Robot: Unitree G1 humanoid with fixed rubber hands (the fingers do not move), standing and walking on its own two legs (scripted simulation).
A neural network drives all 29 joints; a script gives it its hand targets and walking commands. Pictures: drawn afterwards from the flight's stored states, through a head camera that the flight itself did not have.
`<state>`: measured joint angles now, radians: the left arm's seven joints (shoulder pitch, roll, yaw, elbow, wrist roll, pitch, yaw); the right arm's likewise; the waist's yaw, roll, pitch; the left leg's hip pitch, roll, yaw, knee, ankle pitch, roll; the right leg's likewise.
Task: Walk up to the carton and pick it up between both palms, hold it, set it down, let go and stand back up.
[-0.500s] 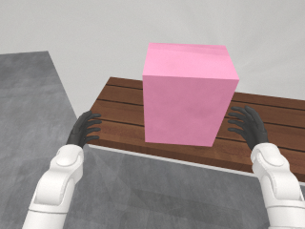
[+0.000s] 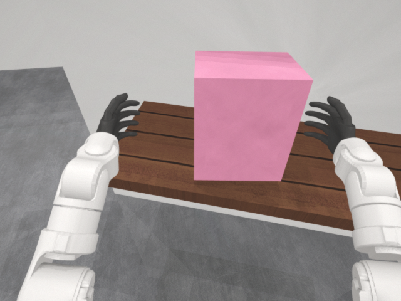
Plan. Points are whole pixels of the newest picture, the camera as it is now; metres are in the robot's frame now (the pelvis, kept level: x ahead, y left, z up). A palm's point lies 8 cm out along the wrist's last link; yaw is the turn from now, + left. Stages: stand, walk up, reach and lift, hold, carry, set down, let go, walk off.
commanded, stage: reach and lift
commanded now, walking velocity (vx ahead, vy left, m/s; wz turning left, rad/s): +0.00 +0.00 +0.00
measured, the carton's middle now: (239, 117) +0.54 -0.08 +0.09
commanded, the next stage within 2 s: none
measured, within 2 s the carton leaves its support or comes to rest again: neither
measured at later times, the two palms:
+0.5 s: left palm (120, 99) +0.42 +0.17 +0.22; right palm (342, 98) +0.43 -0.24 +0.23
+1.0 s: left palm (131, 89) +0.45 +0.16 +0.22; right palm (338, 88) +0.46 -0.25 +0.23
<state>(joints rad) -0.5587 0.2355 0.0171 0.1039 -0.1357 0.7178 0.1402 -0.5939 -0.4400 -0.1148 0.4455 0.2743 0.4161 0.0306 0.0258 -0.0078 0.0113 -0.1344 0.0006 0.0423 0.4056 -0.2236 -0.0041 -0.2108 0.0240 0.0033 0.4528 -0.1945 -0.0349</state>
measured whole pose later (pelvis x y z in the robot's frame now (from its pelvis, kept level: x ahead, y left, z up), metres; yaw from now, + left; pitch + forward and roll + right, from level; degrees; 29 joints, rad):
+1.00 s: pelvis +0.01 +0.00 +0.00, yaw +0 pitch +5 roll +1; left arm -1.10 0.24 0.04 0.76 -0.17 0.58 0.20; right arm -1.16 -0.53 0.01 1.03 0.29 0.39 0.06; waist 0.02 -0.01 -0.05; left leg -0.29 0.00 0.04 0.41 -0.21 0.00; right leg -0.37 0.02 0.00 0.45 -0.18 -0.03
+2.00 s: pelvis +0.01 +0.00 +0.00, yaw +0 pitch +14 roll +1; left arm -1.09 0.19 0.04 1.11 -0.17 0.09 0.14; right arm -0.99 -0.38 -0.08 1.04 0.29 0.06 0.00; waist 0.01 0.01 -0.08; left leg -0.46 0.00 0.04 0.41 -0.19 -0.01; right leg -0.53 0.02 0.00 0.45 -0.16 -0.04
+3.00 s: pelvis +0.00 +0.00 +0.00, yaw +0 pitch +12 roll +1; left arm -1.05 0.02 0.46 1.07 0.20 0.08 0.07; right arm -0.95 -0.07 -0.64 0.96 -0.29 -0.04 0.03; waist 0.00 -0.01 -0.09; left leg -0.44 0.00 0.04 0.41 -0.19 -0.01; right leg -0.51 0.02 0.00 0.45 -0.16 -0.04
